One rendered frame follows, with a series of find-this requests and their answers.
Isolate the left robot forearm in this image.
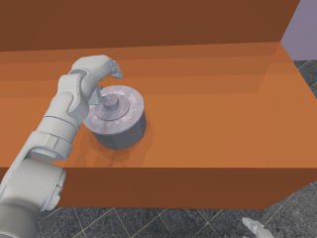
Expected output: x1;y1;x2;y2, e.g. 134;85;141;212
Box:
0;66;98;199

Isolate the lid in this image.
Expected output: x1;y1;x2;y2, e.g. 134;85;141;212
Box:
82;85;145;136

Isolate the robot left hand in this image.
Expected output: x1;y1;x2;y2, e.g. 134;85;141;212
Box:
71;55;123;106

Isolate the knob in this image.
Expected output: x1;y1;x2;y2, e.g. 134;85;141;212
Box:
102;93;120;110

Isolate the table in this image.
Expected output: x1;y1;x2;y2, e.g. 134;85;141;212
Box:
0;0;317;210

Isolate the pot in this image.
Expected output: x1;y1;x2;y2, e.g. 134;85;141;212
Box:
92;111;147;150

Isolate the robot left upper arm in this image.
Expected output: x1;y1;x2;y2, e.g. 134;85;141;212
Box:
0;156;66;238

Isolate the robot right hand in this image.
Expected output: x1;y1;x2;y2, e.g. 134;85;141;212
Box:
242;217;274;238

